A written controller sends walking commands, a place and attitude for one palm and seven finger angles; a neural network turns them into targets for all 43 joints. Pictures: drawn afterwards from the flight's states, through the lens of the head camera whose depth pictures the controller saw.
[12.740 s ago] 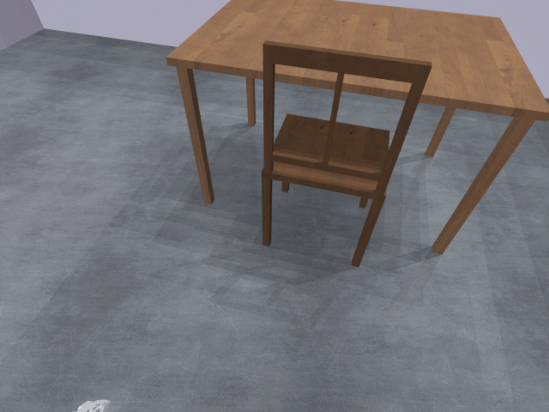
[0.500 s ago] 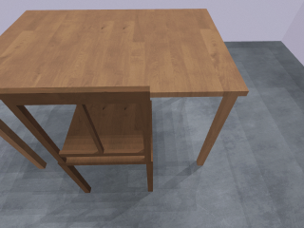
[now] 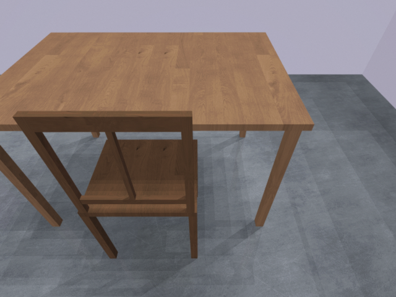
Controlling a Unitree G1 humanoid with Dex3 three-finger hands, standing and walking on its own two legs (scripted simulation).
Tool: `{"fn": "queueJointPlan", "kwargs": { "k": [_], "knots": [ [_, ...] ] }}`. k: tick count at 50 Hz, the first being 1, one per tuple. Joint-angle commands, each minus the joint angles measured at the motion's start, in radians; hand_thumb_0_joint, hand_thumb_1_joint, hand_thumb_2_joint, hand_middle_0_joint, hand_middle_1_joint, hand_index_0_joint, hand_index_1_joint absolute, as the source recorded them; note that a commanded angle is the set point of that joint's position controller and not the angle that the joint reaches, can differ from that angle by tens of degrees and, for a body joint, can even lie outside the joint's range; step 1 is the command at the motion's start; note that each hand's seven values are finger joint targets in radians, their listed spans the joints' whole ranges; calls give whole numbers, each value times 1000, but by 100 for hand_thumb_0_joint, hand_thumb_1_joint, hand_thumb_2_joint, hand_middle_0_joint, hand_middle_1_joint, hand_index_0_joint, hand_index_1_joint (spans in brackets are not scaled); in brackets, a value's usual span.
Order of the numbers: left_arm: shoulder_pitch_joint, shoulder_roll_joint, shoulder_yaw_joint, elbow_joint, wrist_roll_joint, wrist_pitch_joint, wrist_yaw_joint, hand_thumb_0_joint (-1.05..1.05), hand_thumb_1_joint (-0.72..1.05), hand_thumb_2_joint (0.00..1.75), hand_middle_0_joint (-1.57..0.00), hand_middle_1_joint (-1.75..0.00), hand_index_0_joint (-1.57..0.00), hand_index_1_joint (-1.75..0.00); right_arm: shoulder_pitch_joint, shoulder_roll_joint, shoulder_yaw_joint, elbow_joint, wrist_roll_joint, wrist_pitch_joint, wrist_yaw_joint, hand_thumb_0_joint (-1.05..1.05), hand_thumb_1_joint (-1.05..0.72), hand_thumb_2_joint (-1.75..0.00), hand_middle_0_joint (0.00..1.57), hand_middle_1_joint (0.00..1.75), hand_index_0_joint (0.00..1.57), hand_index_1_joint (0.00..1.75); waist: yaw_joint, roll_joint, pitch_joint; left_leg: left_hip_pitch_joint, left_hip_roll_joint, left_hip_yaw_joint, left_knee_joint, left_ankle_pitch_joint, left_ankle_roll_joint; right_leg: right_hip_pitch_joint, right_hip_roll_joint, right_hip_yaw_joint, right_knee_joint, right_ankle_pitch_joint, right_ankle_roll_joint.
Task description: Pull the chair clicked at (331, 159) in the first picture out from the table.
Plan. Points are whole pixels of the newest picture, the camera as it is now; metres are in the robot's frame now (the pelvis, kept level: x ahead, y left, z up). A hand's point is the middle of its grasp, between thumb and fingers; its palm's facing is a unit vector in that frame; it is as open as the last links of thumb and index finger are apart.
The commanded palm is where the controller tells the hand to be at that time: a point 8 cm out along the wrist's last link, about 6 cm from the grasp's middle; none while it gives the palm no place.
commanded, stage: come to a stop and stand still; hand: left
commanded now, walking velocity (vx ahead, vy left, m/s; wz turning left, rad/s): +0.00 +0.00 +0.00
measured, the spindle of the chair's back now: (123, 168) +0.48 +0.25 -0.07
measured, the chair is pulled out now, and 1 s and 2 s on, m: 0.00 0.00 0.00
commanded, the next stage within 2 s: look again from close up in 0.16 s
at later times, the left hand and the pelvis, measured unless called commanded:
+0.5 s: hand out of the picture +0.01 +0.15 -0.16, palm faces +0.03 -0.98 -0.18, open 7.3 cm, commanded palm none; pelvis +0.02 -0.01 +0.01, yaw +1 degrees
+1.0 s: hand out of the picture +0.03 +0.16 -0.16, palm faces +0.04 -0.98 -0.19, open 7.3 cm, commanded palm none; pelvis +0.04 -0.01 +0.01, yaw +0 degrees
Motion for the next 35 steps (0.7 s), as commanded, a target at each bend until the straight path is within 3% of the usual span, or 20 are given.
{"fn": "queueJointPlan", "kwargs": {
  "k": [1,2,4,7,9,21,23,26,35],
  "knots": [
    [51,96,3,-32,-3,-37,-3,0,90,90,-20,-30,-20,-30,23,-85,2,-32,3,-21,0,0,-90,-90,20,30,20,30,8,-9,100,-117,86,-137,-251,-123,28,4,-74,144,-224,-131,-27],
    [43,106,6,-32,-2,-36,-4,0,90,90,-20,-30,-20,-30,44,-89,2,-21,1,-17,2,0,-90,-90,20,30,20,30,-3,-16,90,-88,79,-125,-242,-143,24,-30,-81,156,-254,-222,-27],
    [35,104,7,-31,-1,-38,-2,0,90,90,-20,-30,-20,-30,71,-86,4,0,-1,-13,3,0,-90,-90,20,30,20,30,-12,-67,103,-60,76,-114,-232,-111,22,-65,-83,162,-279,-251,-26],
    [47,104,5,-19,-4,-45,-2,0,90,90,-20,-30,-20,-30,99,-76,12,28,0,-16,4,0,-90,-90,20,30,20,30,-18,-62,74,-24,68,-101,-219,-55,18,-65,-95,168,-295,-240,-25],
    [58,100,5,-8,-4,-49,-1,0,90,90,-20,-30,-20,-30,105,-70,16,44,1,-20,3,0,-90,-90,20,30,20,30,-16,-32,61,-20,71,-100,-228,-34,13,-44,-95,162,-290,-199,-26],
    [101,73,-7,66,-10,-65,6,0,90,90,-20,-30,-20,-30,145,-29,35,141,9,-36,-6,0,-90,-90,20,30,20,30,-1,-45,50,-30,75,-89,-228,91,-2,63,-112,134,-246,51,-36],
    [102,71,-8,74,-11,-64,8,0,90,90,-20,-30,-20,-30,143,-21,35,152,9,-37,-8,0,-90,-90,20,30,20,30,3,-13,52,-22,82,-88,-233,110,-3,67,-107,127,-236,91,-36],
    [107,69,-10,82,-10,-66,10,0,90,90,-20,-30,-20,-30,145,-19,36,161,10,-38,-11,0,-90,-90,20,30,20,30,3,-10,49,-22,82,-86,-224,134,-5,84,-110,123,-222,153,-34],
    [97,59,-9,86,-7,-60,12,0,90,90,-20,-30,-20,-30,128,-19,32,166,10,-39,-16,0,-90,-90,20,30,20,30,4,3,69,-6,95,-91,-231,168,-2,73,-101,110,-202,193,-30]
  ]
}}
